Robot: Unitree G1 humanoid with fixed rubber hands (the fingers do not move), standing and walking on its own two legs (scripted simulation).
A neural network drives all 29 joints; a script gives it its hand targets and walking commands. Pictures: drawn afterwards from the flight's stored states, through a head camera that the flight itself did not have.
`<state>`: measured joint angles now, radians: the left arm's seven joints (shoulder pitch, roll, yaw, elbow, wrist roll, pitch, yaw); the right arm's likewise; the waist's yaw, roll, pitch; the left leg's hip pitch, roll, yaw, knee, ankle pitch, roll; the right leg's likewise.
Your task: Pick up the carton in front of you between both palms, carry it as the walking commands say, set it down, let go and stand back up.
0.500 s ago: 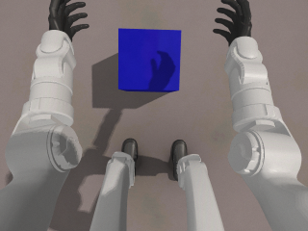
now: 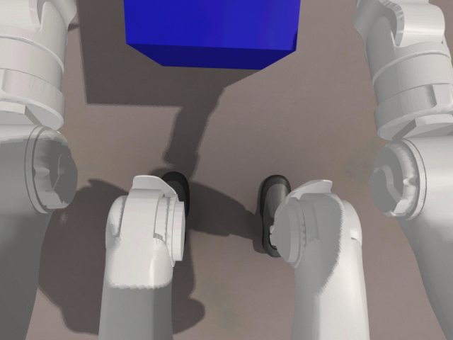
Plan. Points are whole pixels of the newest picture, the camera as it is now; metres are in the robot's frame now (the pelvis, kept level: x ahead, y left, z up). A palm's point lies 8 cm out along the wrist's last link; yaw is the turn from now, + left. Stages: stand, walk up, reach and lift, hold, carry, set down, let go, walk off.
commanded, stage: reach and lift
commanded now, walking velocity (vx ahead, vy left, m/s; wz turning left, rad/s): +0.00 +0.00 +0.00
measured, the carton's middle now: out of the picture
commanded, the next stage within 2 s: none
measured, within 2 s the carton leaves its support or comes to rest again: leaves its support in 1.10 s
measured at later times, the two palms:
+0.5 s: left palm out of the picture +0.57 +0.22 -0.21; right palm out of the picture +0.59 -0.13 -0.21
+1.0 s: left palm out of the picture +0.57 +0.20 -0.21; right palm out of the picture +0.58 -0.11 -0.22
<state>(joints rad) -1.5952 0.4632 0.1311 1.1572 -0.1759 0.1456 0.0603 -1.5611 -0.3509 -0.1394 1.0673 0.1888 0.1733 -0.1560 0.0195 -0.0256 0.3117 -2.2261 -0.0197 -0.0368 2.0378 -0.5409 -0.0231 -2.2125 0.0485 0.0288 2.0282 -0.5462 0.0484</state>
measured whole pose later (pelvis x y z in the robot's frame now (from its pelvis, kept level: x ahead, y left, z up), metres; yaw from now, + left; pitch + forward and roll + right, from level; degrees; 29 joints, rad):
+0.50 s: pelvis +0.01 +0.00 -0.04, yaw +0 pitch +35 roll -1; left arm -1.63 0.44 0.07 1.23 -0.21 0.07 0.07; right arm -1.61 -0.34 -0.11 1.17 0.20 0.09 -0.14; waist 0.03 -0.02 0.46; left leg -2.23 -0.02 -0.03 2.23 -0.61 -0.02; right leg -2.22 0.06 0.04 2.22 -0.62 0.06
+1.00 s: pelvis +0.00 +0.00 -0.05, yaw -1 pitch +33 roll -1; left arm -1.60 0.37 0.22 1.04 -0.07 0.22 0.01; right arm -1.56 -0.24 -0.31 0.96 0.04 0.22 -0.08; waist 0.04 -0.03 0.50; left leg -2.22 -0.01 -0.03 2.26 -0.62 -0.01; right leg -2.21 0.07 0.04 2.24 -0.61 0.06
